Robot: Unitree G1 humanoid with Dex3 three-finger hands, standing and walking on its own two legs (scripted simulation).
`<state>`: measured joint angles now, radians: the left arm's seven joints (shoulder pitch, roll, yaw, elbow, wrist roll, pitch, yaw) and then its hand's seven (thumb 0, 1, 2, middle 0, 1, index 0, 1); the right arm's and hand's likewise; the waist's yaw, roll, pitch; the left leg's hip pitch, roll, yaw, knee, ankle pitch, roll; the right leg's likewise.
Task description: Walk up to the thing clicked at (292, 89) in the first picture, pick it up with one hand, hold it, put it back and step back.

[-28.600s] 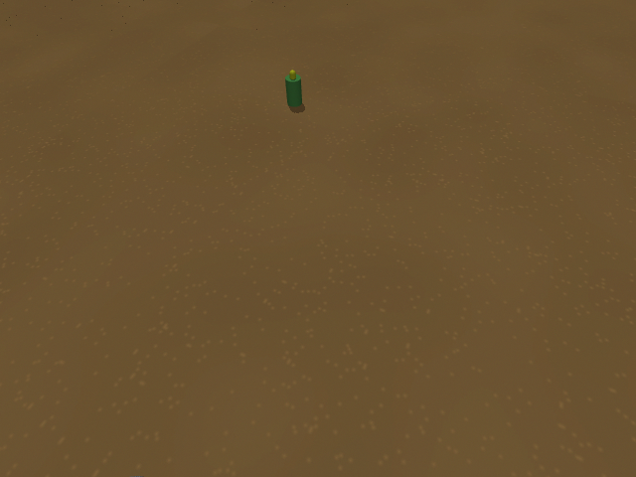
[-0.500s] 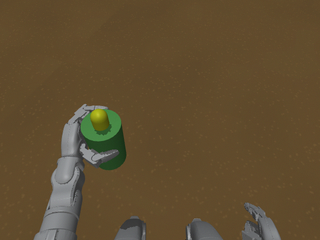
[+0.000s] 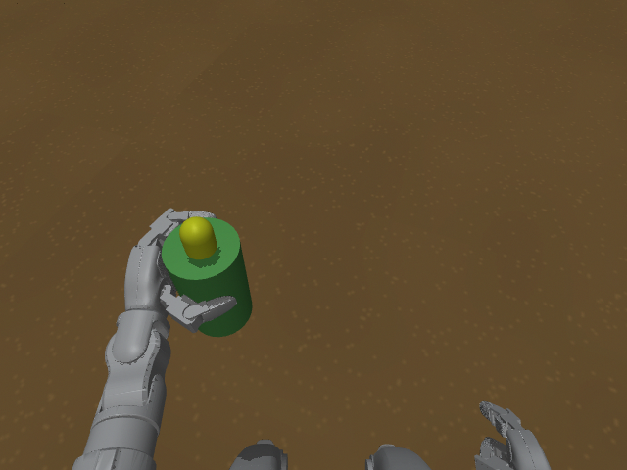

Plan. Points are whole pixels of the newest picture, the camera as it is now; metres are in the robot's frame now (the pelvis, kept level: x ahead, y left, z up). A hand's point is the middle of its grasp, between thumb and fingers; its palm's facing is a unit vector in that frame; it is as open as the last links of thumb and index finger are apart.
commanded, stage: hold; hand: left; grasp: from the side
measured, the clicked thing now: (210, 272) +0.34 +0.15 +0.05
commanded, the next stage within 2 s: none
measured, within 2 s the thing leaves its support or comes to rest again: neither
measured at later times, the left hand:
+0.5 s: hand (194, 262) +0.33 +0.16 +0.07, palm faces +0.04 -1.00 +0.01, open 12.0 cm
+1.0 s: hand (193, 268) +0.33 +0.16 +0.07, palm faces +0.04 -1.00 +0.01, open 12.0 cm
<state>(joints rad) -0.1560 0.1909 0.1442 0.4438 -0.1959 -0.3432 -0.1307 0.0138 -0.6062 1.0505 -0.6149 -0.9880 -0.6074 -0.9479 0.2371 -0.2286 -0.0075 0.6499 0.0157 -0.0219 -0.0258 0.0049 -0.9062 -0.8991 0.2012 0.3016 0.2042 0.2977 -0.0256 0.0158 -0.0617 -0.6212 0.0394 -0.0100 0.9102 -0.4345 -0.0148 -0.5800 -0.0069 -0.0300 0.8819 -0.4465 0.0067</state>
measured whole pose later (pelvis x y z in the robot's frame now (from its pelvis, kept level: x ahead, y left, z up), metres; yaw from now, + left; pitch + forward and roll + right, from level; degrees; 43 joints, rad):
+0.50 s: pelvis +0.00 +0.00 +0.01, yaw +0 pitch +6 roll -1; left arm -0.16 0.19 0.14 0.44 -0.19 -0.32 -0.12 0.01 -0.61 1.05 -0.63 -0.97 -0.62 -0.93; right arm 0.23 -0.22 -0.01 0.66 0.02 -0.02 -0.03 0.01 -0.91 -0.90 0.20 0.30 0.20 0.30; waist -0.02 0.01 -0.05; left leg -0.54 0.03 -0.01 0.84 -0.41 -0.01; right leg -0.50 -0.01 -0.03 0.81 -0.42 0.01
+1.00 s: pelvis +0.00 +0.00 +0.01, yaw +0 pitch +6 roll -1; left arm -0.14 0.18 0.14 0.43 -0.19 -0.33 -0.12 0.01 -0.60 1.04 -0.62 -0.98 -0.61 -0.94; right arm 0.23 -0.22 -0.01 0.66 0.02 -0.03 -0.03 0.01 -0.91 -0.90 0.20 0.30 0.20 0.30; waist -0.02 0.02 -0.04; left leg -0.52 0.03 0.00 0.82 -0.40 -0.01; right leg -0.48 -0.01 -0.03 0.80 -0.41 0.01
